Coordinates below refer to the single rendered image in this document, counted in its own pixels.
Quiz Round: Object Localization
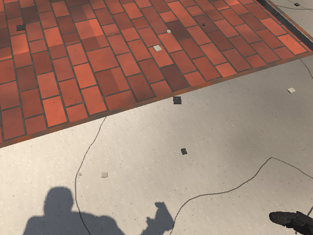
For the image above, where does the right robot hand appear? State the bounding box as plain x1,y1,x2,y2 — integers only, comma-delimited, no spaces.
269,211,313,235

